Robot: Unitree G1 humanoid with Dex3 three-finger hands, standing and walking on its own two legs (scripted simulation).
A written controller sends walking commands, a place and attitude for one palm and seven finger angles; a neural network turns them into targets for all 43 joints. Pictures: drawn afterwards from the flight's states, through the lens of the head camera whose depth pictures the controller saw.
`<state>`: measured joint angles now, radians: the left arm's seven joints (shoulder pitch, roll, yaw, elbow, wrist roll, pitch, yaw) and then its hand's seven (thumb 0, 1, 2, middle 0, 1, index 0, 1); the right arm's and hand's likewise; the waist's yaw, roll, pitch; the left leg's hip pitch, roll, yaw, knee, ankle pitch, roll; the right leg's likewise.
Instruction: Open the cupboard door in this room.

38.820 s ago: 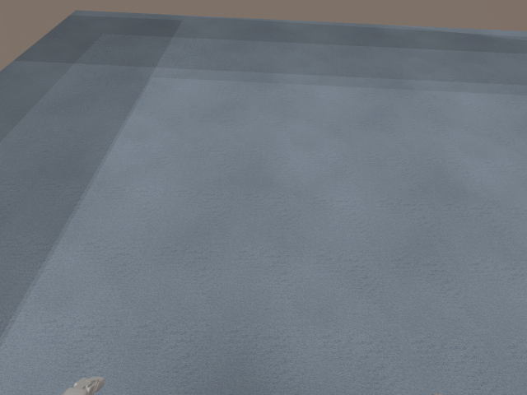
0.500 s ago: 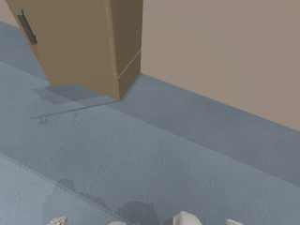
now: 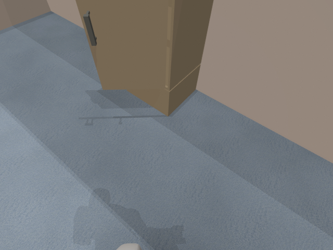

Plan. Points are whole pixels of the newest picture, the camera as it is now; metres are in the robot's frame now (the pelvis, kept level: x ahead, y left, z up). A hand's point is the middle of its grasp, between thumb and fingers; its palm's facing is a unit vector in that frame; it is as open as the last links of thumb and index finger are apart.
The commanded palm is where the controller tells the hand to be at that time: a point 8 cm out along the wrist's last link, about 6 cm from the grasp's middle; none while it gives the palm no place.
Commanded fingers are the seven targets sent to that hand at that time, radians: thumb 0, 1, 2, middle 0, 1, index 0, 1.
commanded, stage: take the last steps up to it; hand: left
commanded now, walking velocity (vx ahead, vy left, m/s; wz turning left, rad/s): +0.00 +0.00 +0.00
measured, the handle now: (91, 28) +1.01 +0.43 -0.04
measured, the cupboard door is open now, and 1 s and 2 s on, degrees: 42 42 42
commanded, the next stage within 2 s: come to a stop and stand still in 1.50 s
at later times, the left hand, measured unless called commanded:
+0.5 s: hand out of the picture +0.09 +0.19 -0.16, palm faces +0.15 -0.96 -0.22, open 7.4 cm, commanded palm none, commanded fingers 0.00 0.90 0.90 -0.20 -0.30 -0.20 -0.30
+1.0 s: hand (76, 236) +0.16 +0.26 -0.18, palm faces +0.17 -0.97 -0.16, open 7.4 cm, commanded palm none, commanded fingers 0.00 0.90 0.90 -0.20 -0.30 -0.20 -0.30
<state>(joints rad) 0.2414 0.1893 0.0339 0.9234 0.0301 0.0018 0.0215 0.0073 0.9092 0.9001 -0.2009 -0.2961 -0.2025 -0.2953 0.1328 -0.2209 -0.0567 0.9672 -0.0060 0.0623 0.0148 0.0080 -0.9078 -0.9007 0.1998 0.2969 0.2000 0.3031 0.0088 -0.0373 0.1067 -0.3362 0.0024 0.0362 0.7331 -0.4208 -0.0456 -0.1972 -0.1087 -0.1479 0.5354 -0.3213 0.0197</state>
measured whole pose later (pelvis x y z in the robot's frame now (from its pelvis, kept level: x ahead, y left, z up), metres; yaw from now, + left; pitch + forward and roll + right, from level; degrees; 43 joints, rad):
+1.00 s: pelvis +0.20 +0.09 +0.00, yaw +6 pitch +0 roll +0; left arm 0.30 0.17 0.06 1.09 0.03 -0.01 0.00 0.01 0.91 0.90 -0.19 -0.30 -0.20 -0.29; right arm 0.20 -0.15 -0.05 1.01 -0.02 -0.08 -0.03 -0.01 -0.95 -0.90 0.20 0.30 0.20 0.30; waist 0.02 -0.04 0.06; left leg -0.26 0.02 0.18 0.47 -0.21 0.06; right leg -0.47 -0.10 -0.08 1.10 -0.35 -0.01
